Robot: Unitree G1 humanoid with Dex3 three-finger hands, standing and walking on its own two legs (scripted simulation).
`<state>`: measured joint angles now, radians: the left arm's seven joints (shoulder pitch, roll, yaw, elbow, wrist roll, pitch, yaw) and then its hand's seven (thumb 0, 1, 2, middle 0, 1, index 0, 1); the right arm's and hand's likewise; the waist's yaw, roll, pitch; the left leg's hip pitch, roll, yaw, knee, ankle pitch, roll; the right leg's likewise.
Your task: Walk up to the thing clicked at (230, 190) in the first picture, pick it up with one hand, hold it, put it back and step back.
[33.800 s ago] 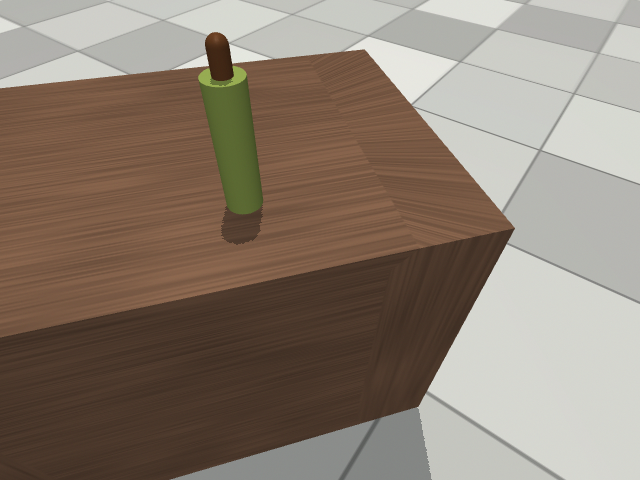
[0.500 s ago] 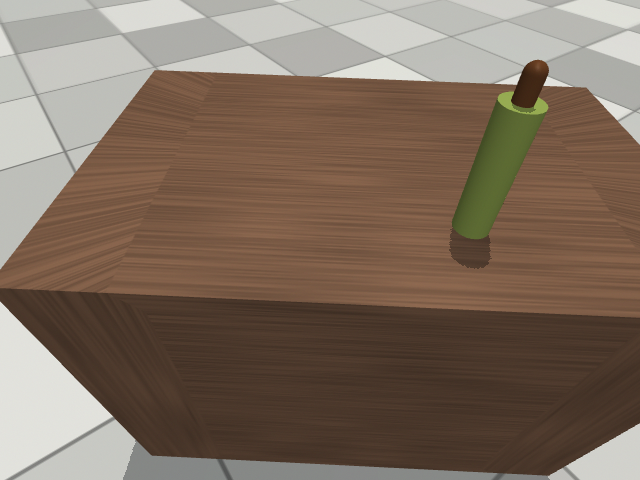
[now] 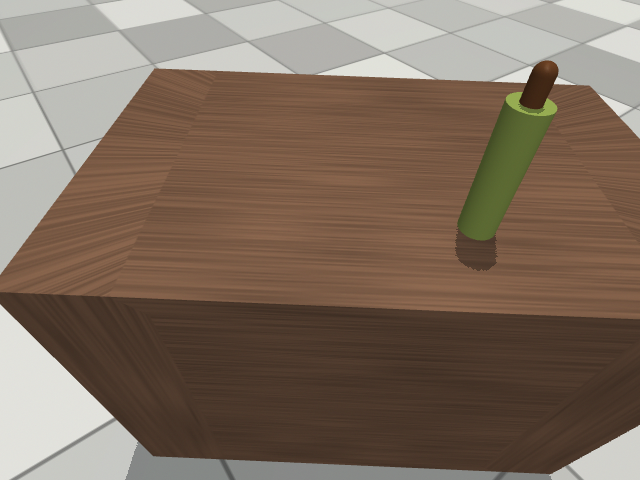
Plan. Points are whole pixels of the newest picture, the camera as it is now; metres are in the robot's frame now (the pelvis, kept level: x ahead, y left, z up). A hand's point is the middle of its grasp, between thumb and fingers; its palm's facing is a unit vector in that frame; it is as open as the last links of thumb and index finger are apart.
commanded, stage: stand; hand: right
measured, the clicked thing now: (506, 159) +0.52 -0.25 +0.15
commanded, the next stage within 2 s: none
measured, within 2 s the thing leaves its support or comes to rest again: neither
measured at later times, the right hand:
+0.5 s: hand out of the picture +0.07 -0.25 -0.16, palm faces -0.05 +0.93 -0.36, open 9.6 cm
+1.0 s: hand out of the picture +0.07 -0.24 -0.16, palm faces -0.04 +0.93 -0.35, open 7.4 cm
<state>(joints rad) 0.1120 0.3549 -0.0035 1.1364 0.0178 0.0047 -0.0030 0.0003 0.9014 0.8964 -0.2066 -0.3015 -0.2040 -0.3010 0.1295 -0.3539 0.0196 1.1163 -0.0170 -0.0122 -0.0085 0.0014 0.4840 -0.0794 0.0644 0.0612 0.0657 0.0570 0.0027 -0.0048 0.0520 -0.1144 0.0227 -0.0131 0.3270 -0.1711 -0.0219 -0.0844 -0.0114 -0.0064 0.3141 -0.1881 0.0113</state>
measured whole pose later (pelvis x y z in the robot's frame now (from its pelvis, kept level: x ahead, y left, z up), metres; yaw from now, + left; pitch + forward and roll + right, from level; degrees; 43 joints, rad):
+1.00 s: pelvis +0.00 +0.01 +0.00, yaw +0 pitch -2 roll +0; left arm 0.12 0.35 -0.01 1.12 0.02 0.00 0.00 0.00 0.90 0.89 -0.21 -0.30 -0.20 -0.30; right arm 0.12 -0.35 0.01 1.12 -0.01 -0.01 0.00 0.01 -0.90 -0.90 0.20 0.30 0.21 0.30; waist 0.00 -0.01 0.05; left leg -0.12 0.01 -0.01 0.32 -0.17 -0.01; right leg -0.08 -0.03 -0.01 0.30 -0.19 0.03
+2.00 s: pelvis +0.01 +0.01 +0.00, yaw +1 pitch -2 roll +0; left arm 0.12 0.35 0.00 1.12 0.02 0.00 0.00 0.00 0.90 0.89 -0.21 -0.30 -0.20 -0.30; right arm 0.12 -0.35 0.01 1.11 -0.01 -0.01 0.00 0.01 -0.91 -0.90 0.20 0.30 0.21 0.30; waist 0.00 0.00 0.05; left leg -0.11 0.00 -0.02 0.32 -0.18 -0.01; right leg -0.07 -0.03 -0.01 0.30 -0.19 0.03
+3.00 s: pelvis -0.06 +0.00 -0.02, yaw +1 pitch -1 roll +1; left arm 0.10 0.38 0.04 0.91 0.04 0.04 0.01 0.00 0.90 0.89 -0.21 -0.30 -0.21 -0.30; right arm 0.07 -0.43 -0.06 0.93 0.01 0.07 0.00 0.01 -0.91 -0.90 0.20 0.30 0.20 0.30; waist 0.01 0.02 0.19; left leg -0.45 -0.08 -0.10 1.13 -0.51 0.01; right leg -0.36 -0.04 0.00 0.63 -0.25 -0.01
